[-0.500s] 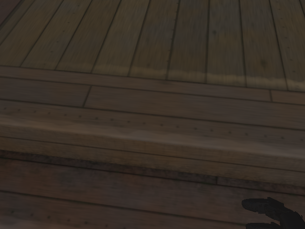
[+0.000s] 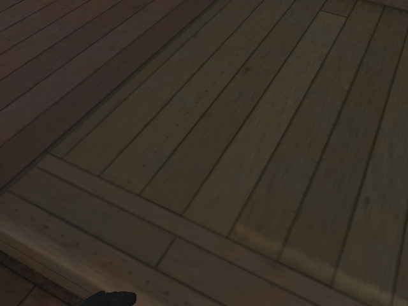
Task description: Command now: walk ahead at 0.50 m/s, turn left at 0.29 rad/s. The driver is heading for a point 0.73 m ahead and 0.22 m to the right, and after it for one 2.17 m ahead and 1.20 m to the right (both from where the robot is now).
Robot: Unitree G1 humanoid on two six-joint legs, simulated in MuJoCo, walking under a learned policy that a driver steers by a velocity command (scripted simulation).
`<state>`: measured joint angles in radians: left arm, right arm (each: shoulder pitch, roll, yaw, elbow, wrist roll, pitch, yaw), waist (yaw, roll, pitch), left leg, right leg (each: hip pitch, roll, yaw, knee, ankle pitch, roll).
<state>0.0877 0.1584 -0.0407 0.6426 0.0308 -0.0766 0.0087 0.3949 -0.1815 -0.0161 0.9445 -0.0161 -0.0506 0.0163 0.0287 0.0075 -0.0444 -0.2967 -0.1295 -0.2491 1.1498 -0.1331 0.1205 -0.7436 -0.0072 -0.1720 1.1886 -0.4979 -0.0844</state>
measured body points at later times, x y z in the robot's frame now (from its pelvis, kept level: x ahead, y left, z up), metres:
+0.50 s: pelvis +0.28 +0.06 +0.12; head +0.32 +0.03 +0.56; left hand +0.14 +0.24 +0.00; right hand +0.57 -0.09 +0.07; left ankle +0.27 +0.22 -0.61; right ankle +0.10 -0.10 -0.60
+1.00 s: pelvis +0.58 +0.00 +0.26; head +0.57 -0.02 +0.71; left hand +0.73 +0.19 +0.14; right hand +0.68 -0.29 +0.20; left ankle +0.60 +0.16 -0.28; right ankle +0.51 -0.06 -0.46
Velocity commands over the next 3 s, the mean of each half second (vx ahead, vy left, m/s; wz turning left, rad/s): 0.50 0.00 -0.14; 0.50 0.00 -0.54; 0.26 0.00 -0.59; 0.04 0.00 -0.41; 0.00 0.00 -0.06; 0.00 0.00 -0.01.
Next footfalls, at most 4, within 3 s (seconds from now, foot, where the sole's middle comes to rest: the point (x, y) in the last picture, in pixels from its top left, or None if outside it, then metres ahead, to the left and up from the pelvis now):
0.32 left None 0.31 0.16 -0.49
0.50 left None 0.30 0.23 -0.67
0.78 right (238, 263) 0.55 -0.07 -0.49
1.22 left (224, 157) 0.94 -0.03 -0.49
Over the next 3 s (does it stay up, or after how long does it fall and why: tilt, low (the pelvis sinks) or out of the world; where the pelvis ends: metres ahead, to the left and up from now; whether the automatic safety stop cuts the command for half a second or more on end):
stays up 0.81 -0.08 0.28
